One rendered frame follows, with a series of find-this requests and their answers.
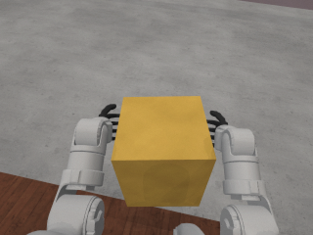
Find left robot hand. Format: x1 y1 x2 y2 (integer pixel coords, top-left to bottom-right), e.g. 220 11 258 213
99 104 120 141

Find right robot hand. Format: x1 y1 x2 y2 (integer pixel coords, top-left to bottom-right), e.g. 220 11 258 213
206 111 228 148

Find carton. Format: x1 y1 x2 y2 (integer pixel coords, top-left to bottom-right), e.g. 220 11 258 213
111 96 216 207

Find robot left forearm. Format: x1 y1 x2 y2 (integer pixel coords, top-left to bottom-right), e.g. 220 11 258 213
47 117 112 230

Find robot left upper arm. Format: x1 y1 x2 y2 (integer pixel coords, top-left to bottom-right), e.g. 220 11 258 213
26 194 105 235

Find robot right forearm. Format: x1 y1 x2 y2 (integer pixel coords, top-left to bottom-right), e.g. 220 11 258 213
214 124 280 235

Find robot right upper arm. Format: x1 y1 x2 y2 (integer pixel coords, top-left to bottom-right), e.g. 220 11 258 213
220 204 279 235

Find right robot thigh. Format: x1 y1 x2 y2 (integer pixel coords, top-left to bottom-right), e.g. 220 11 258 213
173 223 204 235

